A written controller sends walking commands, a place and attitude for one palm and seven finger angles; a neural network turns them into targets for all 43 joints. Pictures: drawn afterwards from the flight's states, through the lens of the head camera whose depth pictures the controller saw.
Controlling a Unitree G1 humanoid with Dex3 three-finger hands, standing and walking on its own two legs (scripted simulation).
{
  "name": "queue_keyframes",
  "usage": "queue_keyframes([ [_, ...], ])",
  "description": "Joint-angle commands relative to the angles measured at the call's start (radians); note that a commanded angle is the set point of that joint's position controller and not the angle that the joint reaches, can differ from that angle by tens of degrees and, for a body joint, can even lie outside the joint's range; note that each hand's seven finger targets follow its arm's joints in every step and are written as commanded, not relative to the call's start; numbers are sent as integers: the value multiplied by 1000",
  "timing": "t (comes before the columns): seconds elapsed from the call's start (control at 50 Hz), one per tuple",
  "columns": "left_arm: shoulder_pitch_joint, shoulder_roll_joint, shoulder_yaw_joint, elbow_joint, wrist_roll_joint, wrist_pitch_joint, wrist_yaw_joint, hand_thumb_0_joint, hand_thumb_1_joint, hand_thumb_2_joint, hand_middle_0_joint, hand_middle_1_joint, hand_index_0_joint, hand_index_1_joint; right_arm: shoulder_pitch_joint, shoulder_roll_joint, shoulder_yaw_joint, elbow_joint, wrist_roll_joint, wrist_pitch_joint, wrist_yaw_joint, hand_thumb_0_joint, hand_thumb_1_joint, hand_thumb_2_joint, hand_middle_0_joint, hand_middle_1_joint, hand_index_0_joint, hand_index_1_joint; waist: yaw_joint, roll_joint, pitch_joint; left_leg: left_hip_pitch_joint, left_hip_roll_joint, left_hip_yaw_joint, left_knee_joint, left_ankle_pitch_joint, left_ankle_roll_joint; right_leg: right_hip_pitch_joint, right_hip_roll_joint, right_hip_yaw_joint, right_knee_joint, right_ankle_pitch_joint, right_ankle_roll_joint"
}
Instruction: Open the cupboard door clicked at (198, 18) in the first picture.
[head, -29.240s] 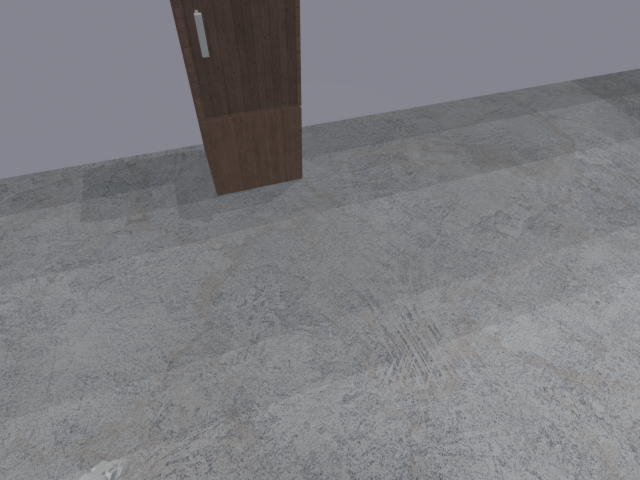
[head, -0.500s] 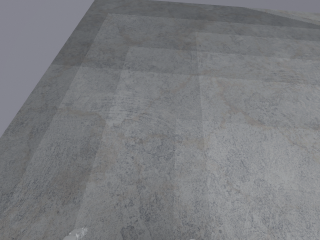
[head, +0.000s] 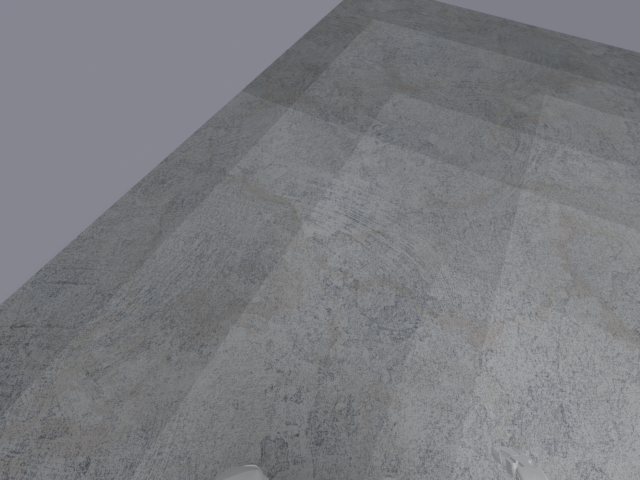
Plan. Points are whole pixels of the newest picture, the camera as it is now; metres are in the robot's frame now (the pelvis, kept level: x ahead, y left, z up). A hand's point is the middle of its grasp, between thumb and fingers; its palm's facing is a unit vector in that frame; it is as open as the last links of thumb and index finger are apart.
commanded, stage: turn to face it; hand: left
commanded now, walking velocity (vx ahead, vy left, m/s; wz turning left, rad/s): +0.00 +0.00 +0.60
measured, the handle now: out of the picture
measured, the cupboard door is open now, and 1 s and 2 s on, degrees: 44 44 44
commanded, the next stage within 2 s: none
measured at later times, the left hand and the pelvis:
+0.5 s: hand out of the picture +0.02 +0.14 -0.14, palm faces +0.32 -0.92 -0.24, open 7.4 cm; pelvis +0.03 -0.06 +0.02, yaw +19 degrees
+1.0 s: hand out of the picture +0.04 +0.15 -0.13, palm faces +0.56 -0.77 -0.31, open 7.4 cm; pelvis +0.07 -0.09 +0.01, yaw +37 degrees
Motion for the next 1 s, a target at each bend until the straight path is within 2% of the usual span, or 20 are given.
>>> queue_keyframes([
  [0.0,-98,89,28,-134,11,-18,8,0,900,900,-200,-300,-200,-300,91,-219,-50,-34,-12,-3,-30,0,-900,-900,200,300,200,300,-43,309,-125,163,296,-372,-301,325,167,-219,-4,139,179,63,22],
  [0.04,-40,81,31,-118,13,-8,-6,0,900,900,-200,-300,-200,-300,19,-203,-41,-56,-13,-4,-28,0,-900,-900,200,300,200,300,1,289,-97,78,225,-299,-324,150,120,-150,21,113,91,124,21],
  [0.18,56,70,30,-105,10,-25,-7,0,900,900,-200,-300,-200,-300,-28,-217,-64,-79,-11,14,-17,0,-900,-900,200,300,200,300,38,211,-119,-69,160,-339,-247,-32,87,146,111,37,-381,226,12],
  [0.2,105,103,40,-98,13,-34,-3,0,900,900,-200,-300,-200,-300,-42,-189,-62,-91,-3,16,-15,0,-900,-900,200,300,200,300,65,138,-123,-150,102,-302,-148,-74,48,248,71,75,-529,260,4],
  [0.22,128,185,56,-103,29,-47,6,0,900,900,-200,-300,-200,-300,-31,-112,-52,-107,6,17,-11,0,-900,-900,200,300,200,300,80,-136,-120,-292,-30,-170,90,-212,-28,307,-160,355,-734,119,-71],
  [0.24,98,251,60,-131,28,-45,13,0,900,900,-200,-300,-200,-300,-71,-99,-50,-131,5,13,-4,0,-900,-900,200,300,200,300,95,-280,-105,-288,-65,-102,373,-332,-59,194,-380,581,-832,147,-177],
  [0.26,38,220,49,-142,21,-45,17,0,900,900,-200,-300,-200,-300,-50,-122,-53,-124,-2,17,1,0,-900,-900,200,300,200,300,49,-174,-90,-254,-11,-157,521,-295,-44,112,-369,498,-807,166,-213],
  [0.32,-75,125,24,-159,17,-51,17,0,900,900,-200,-300,-200,-300,11,-92,-49,-61,-5,31,14,0,-900,-900,200,300,200,300,-21,-162,-73,-224,31,-104,591,-153,-72,103,-211,215,-703,444,-162],
  [0.48,78,172,47,-95,22,-56,18,0,900,900,-200,-300,-200,-300,-43,-26,-12,-69,10,9,15,0,-900,-900,200,300,200,300,56,-141,-162,-72,-11,40,38,-159,-73,374,-238,65,-519,981,-159],
  [0.54,25,161,50,-97,8,-50,11,0,900,900,-200,-300,-200,-300,60,-74,-25,-44,5,2,11,0,-900,-900,200,300,200,300,-10,-89,-187,157,3,16,-199,63,-49,238,-216,-12,-379,841,-83],
  [0.56,15,124,45,-118,0,-46,7,0,900,900,-200,-300,-200,-300,131,-155,-45,-26,-3,-7,5,0,-900,-900,200,300,200,300,-52,107,-237,345,138,-149,-253,290,11,53,-156,-62,-206,601,-26],
  [0.58,-41,49,21,-165,-3,-40,1,0,900,900,-200,-300,-200,-300,206,-260,-75,-16,-8,-7,-5,0,-900,-900,200,300,200,300,-99,400,-227,451,407,-514,-276,730,173,-245,-9,-56,18,-75,48],
  [0.6,-112,79,20,-184,7,-26,9,0,900,900,-200,-300,-200,-300,254,-267,-73,13,-7,1,-14,0,-900,-900,200,300,200,300,-111,282,-230,429,444,-492,-244,796,246,-282,-8,79,123,-99,28],
  [0.68,-93,72,30,-134,10,-14,0,0,900,900,-200,-300,-200,-300,82,-176,-44,-31,-9,-10,-35,0,-900,-900,200,300,200,300,-24,265,-134,230,249,-321,-283,492,145,-230,6,125,134,125,28],
  [0.8,-112,53,22,-140,2,-17,-4,0,900,900,-200,-300,-200,-300,94,-190,-52,-26,-14,-9,-32,0,-900,-900,200,300,200,300,-23,230,-148,203,204,-333,-267,433,132,-91,70,89,-147,122,27],
  [0.88,-12,66,27,-121,-2,-34,-1,0,900,900,-200,-300,-200,-300,31,-189,-61,-45,-5,2,-28,0,-900,-900,200,300,200,300,32,231,-157,60,151,-356,-173,372,83,175,110,59,-489,293,17],
  [0.9,41,116,38,-110,3,-46,5,0,900,900,-200,-300,-200,-300,22,-156,-57,-57,5,2,-24,0,-900,-900,200,300,200,300,60,109,-177,-60,87,-313,-88,195,28,330,26,132,-632,375,1],
  [0.92,74,224,62,-107,22,-54,17,0,900,900,-200,-300,-200,-300,31,-80,-47,-81,12,1,-17,0,-900,-900,200,300,200,300,72,-216,-184,-241,-69,-124,166,-184,-58,425,-273,438,-731,457,-97],
  [0.94,65,250,57,-115,18,-50,21,0,900,900,-200,-300,-200,-300,11,-108,-54,-91,5,7,-13,0,-900,-900,200,300,200,300,79,-244,-166,-222,-48,-129,415,-375,-63,286,-413,505,-739,560,-198],
  [0.98,-38,143,33,-135,12,-54,23,0,900,900,-200,-300,-200,-300,28,-104,-55,-48,-5,23,-4,0,-900,-900,200,300,200,300,17,-169,-89,-240,7,-160,601,-241,-64,187,-291,360,-719,528,-193],
])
